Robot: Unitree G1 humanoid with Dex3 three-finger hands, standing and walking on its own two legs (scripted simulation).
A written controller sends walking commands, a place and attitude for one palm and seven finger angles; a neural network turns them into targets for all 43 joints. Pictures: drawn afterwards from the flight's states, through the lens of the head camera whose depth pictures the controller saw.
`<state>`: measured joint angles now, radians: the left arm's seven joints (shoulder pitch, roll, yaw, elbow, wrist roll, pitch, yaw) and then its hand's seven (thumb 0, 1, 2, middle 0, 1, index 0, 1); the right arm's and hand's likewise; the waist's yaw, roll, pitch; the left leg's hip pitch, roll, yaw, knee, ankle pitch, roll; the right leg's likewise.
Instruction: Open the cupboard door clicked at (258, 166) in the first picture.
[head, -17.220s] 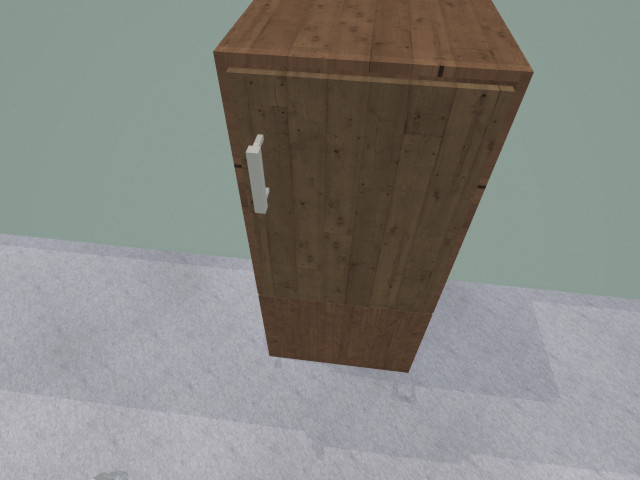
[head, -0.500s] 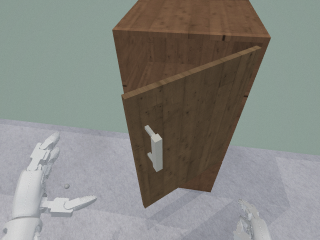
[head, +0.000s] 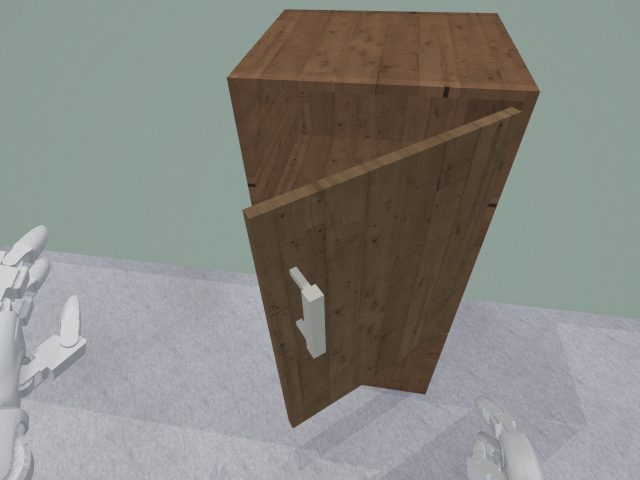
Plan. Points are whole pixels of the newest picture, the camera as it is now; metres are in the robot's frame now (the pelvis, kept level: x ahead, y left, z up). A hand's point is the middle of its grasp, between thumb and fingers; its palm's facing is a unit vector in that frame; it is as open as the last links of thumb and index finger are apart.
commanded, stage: draw the hand back to the body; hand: left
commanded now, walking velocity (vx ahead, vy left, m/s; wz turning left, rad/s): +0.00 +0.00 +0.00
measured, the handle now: (307, 313) +0.32 +0.07 +0.04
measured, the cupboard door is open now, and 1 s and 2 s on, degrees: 41 41 41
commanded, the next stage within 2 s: step back with the hand held close in 0.30 s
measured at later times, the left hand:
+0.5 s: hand (82, 345) +0.18 +0.25 +0.16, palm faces +0.46 -0.79 -0.41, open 7.4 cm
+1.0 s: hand (25, 415) +0.12 +0.27 +0.15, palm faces +0.40 -0.77 -0.49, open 7.4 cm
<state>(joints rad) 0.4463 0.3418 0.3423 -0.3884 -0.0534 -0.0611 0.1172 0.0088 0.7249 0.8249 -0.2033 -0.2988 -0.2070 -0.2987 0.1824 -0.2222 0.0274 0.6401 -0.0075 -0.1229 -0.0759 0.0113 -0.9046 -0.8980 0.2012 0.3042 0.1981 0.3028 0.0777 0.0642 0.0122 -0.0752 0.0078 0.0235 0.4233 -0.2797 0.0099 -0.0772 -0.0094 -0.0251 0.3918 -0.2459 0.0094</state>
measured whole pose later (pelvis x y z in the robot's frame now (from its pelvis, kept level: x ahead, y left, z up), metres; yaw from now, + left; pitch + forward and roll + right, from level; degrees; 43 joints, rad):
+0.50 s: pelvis -0.01 -0.01 +0.00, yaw +0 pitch -4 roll -1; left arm 0.45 0.34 0.36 -0.37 -0.05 -0.11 0.10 0.02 0.89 0.90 -0.21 -0.30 -0.21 -0.30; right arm 0.18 -0.23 0.02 0.64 0.00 -0.11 -0.08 0.01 -0.91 -0.90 0.20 0.30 0.20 0.30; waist 0.06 0.07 0.01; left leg -0.10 0.03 0.02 0.42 -0.26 0.00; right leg -0.09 0.02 -0.03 0.36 -0.21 -0.01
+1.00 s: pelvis -0.09 +0.01 -0.01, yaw -1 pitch -1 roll -1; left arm 0.55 0.40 0.41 -0.49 -0.01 -0.19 0.14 0.01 0.89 0.90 -0.21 -0.30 -0.22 -0.30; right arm 0.21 -0.23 -0.01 0.55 0.01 -0.06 -0.09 0.01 -0.91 -0.90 0.20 0.30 0.20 0.30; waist 0.01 0.01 0.04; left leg -0.32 0.00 0.05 0.55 -0.21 0.04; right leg -0.32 -0.02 0.01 0.49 -0.15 0.03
